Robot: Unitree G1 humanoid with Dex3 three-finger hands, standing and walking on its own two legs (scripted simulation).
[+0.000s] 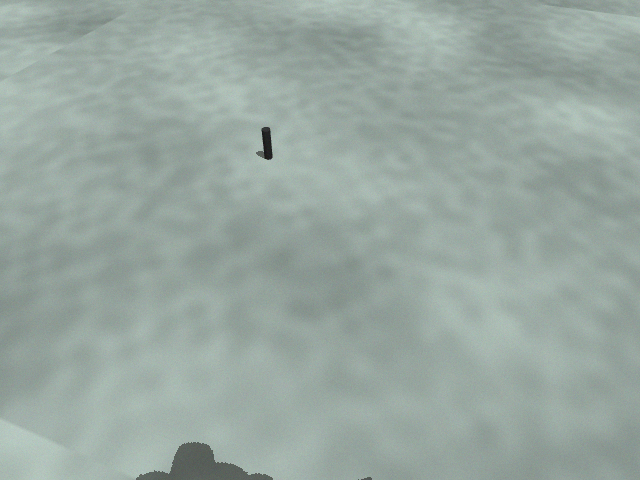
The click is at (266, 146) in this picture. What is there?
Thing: slim round
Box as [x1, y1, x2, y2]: [262, 127, 272, 159]
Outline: 263,127 262,137 264,156 266,159 269,159 272,157 270,133 268,127
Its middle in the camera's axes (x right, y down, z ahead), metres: -0.26 -0.49 +1.95
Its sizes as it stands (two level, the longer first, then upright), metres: 0.042 0.042 0.168
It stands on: the floor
